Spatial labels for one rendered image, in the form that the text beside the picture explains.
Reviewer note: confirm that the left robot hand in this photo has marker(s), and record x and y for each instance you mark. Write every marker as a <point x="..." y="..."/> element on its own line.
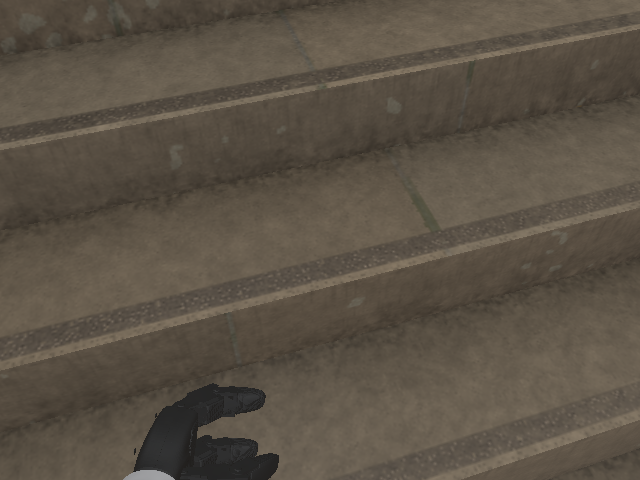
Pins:
<point x="171" y="445"/>

